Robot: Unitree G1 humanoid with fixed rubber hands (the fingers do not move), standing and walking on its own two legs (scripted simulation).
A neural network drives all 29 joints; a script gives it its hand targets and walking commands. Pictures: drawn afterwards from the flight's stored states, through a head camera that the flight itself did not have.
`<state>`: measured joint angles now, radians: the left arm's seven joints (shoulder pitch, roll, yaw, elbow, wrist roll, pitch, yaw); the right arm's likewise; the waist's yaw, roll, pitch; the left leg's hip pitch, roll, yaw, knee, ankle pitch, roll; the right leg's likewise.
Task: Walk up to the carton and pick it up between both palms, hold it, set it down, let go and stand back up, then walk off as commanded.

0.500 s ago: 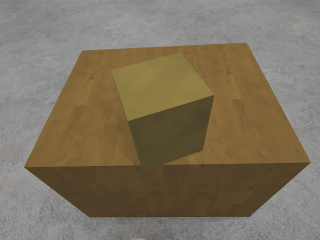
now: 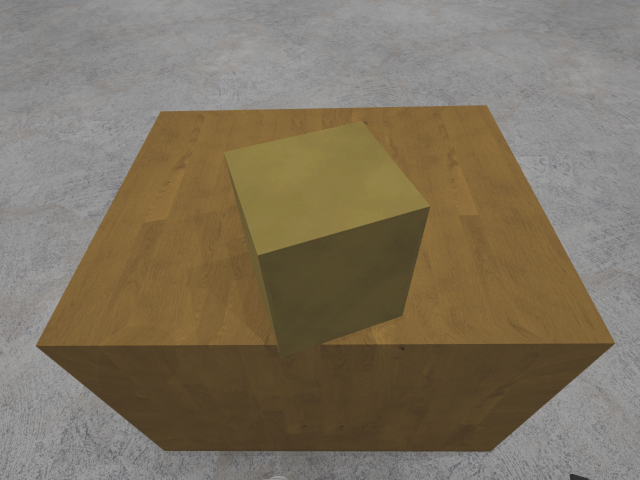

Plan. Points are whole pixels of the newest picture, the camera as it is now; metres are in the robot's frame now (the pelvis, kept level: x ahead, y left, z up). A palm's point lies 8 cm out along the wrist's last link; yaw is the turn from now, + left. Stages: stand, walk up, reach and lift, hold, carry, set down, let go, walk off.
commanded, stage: walk up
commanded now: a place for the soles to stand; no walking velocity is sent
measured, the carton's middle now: (320, 240) +0.46 +0.04 +0.02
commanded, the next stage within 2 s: stand in 0.68 s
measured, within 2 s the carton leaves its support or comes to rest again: neither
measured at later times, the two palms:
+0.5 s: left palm out of the picture +0.08 +0.31 -0.09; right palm out of the picture +0.13 -0.31 -0.09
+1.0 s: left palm out of the picture +0.10 +0.32 -0.10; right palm out of the picture +0.14 -0.30 -0.10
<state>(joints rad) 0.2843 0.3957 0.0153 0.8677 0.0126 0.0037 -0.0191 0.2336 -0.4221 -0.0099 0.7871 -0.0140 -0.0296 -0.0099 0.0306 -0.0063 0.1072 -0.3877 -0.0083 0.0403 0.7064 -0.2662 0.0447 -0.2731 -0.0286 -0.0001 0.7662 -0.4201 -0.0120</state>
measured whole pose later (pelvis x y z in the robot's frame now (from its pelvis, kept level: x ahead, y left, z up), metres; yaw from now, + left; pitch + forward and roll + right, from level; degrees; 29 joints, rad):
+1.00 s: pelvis +0.02 +0.00 +0.00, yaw +0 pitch -2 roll +1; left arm 0.19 0.40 0.02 0.76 0.03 0.19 0.01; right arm 0.11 -0.40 -0.04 0.95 -0.10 -0.13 0.03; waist 0.03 -0.01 0.11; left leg -0.41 0.00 0.04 0.71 -0.27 0.02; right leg -0.29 -0.03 0.00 0.76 -0.44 -0.01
